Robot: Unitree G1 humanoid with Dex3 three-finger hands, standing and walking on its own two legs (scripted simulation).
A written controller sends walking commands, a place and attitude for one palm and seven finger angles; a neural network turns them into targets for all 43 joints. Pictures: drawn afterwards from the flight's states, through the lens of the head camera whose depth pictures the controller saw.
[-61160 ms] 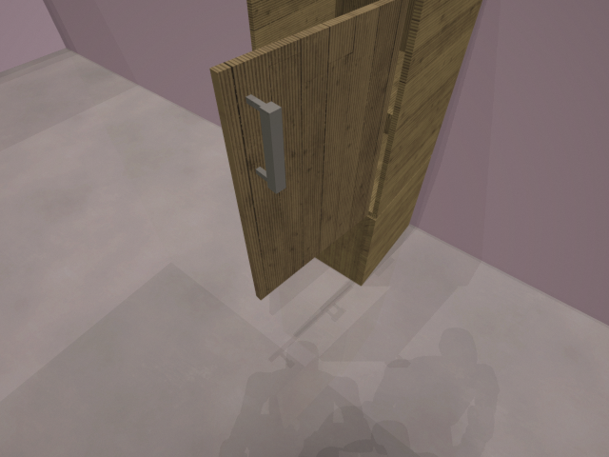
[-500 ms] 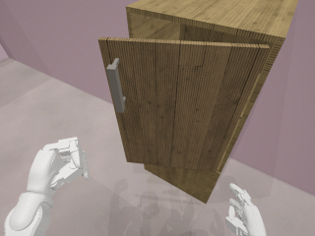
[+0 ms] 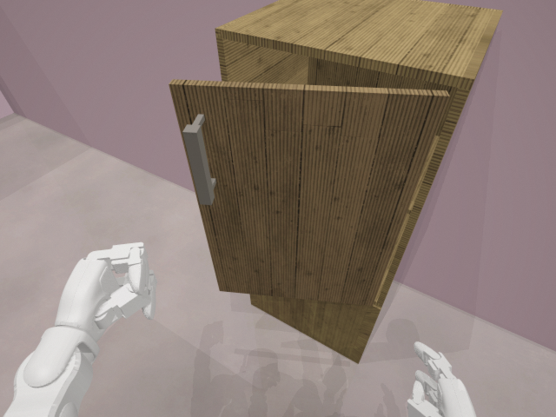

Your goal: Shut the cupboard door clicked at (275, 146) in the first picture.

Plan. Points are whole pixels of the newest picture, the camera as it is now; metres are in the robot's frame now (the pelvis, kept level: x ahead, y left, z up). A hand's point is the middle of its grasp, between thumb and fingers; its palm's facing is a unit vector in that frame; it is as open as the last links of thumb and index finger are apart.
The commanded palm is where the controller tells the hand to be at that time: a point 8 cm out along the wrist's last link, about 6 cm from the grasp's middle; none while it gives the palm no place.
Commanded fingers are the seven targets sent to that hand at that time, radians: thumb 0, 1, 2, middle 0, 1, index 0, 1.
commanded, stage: raise the hand and make a fist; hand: left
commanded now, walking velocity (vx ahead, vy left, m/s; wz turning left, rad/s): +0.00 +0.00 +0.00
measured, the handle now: (203, 160) +0.48 +0.18 +0.13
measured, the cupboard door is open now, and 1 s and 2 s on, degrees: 24 24 24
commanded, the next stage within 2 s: bring the fist close to the handle in 0.10 s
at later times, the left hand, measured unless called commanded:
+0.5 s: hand (160, 251) +0.28 +0.18 +0.14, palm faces +0.03 -1.00 -0.07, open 3.1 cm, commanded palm +0.25 +0.22 +0.13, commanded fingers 0.00 0.90 0.90 -1.30 -1.50 -1.30 -1.50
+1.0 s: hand (201, 219) +0.35 +0.15 +0.13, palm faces -0.04 -1.00 -0.03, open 3.1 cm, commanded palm +0.33 +0.20 +0.13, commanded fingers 0.00 0.90 0.90 -1.30 -1.50 -1.30 -1.50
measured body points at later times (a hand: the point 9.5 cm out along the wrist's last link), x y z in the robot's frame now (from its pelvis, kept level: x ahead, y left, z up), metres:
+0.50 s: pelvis +0.00 -0.02 +0.00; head -0.01 -0.04 +0.45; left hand +0.27 +0.24 +0.14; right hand +0.19 -0.25 -0.08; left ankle +0.03 +0.10 -0.73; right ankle -0.01 -0.10 -0.73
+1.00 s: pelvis +0.02 +0.00 +0.00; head +0.02 -0.02 +0.45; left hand +0.34 +0.20 +0.13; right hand +0.20 -0.23 -0.09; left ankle +0.03 +0.10 -0.73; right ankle -0.01 -0.10 -0.73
